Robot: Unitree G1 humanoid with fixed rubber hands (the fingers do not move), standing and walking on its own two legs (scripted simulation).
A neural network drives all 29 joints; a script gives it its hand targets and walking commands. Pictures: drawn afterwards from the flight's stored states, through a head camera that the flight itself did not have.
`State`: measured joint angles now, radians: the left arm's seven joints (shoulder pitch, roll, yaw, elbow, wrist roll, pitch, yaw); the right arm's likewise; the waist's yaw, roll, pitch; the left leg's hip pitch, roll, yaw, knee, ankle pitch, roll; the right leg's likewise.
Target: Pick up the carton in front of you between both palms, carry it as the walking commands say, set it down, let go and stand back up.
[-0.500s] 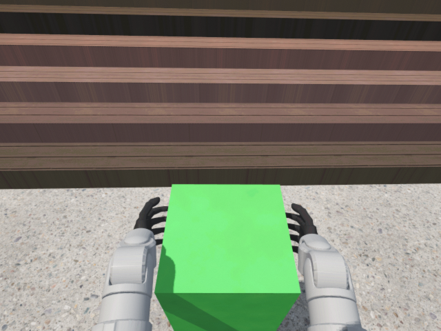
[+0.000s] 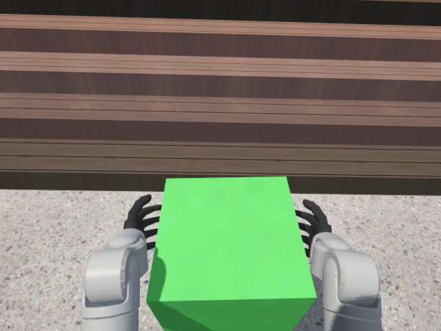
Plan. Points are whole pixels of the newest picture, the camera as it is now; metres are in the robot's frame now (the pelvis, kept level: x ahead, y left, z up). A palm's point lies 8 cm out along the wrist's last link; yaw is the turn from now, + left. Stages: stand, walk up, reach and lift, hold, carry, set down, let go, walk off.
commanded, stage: carry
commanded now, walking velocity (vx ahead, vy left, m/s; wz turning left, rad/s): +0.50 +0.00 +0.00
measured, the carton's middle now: (227, 264) +0.26 +0.00 +0.00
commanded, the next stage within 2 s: none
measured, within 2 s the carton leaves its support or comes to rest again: neither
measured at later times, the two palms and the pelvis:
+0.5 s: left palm (152, 119) +0.60 +0.18 +0.08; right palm (272, 129) +0.57 -0.12 +0.08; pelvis +0.31 +0.06 +0.00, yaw -3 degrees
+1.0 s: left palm (174, 35) +0.97 +0.17 +0.15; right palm (263, 39) +0.98 -0.13 +0.14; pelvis +0.64 +0.01 +0.00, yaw +0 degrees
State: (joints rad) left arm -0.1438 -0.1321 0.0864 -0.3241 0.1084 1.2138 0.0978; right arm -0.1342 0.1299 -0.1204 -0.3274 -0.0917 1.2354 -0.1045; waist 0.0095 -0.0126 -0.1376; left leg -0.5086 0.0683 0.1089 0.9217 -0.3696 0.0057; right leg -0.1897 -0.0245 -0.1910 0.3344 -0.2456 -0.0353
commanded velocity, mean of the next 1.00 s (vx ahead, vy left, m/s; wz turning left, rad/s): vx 0.50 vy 0.00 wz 0.00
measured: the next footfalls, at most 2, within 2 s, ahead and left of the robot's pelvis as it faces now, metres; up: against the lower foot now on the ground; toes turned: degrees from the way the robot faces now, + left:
left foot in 0.20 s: +0.29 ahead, +0.13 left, +0.00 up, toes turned +9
right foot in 0.68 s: +0.62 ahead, -0.07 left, +0.00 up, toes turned -12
